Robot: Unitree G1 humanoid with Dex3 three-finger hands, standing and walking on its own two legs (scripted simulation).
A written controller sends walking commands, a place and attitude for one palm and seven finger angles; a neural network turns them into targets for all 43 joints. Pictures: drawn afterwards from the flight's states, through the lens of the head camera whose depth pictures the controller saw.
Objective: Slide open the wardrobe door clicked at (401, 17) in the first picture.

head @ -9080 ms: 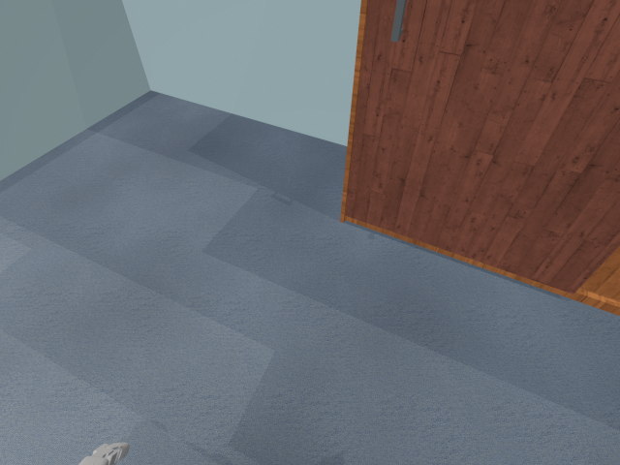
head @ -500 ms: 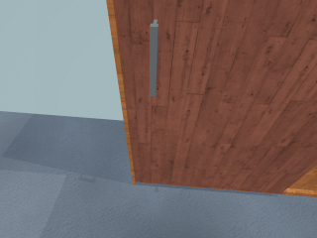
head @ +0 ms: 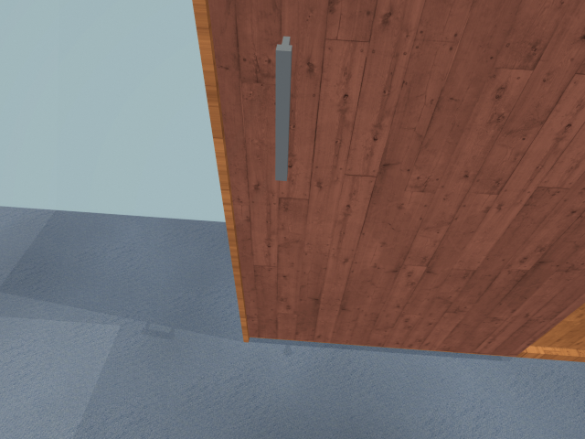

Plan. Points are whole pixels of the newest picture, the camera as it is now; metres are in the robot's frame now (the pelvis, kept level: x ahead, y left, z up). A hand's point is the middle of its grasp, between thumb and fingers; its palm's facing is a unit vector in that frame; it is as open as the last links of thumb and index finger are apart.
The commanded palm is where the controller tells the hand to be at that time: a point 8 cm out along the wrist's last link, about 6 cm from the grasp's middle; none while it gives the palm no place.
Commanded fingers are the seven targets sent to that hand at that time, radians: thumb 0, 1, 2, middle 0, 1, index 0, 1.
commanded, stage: look again from close up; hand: left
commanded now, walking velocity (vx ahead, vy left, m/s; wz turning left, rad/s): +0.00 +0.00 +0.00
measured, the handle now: (283, 115) +0.55 +0.05 +0.18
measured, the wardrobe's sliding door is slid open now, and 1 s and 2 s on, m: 0.00 0.00 0.00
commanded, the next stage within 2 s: raise the hand with hooked fingers in 0.92 s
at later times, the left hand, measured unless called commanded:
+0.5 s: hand out of the picture -0.01 +0.17 -0.18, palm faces +0.02 -0.98 -0.18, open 7.4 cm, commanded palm none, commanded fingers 0.00 0.90 0.90 -0.20 -0.30 -0.20 -0.30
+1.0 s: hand out of the picture +0.01 +0.18 -0.17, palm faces +0.01 -0.98 -0.20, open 7.4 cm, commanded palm none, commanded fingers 0.00 0.90 0.90 -0.20 -0.30 -0.20 -0.30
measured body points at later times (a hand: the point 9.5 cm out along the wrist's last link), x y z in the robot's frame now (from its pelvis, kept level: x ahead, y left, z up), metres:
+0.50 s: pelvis +0.01 +0.01 +0.00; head +0.02 +0.01 +0.45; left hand -0.01 +0.23 -0.16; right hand +0.01 -0.22 -0.15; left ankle +0.04 +0.07 -0.74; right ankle -0.02 -0.13 -0.74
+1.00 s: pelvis +0.02 +0.00 +0.00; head +0.02 +0.00 +0.45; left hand +0.01 +0.23 -0.16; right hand +0.03 -0.24 -0.15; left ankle +0.04 +0.07 -0.74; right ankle -0.02 -0.13 -0.74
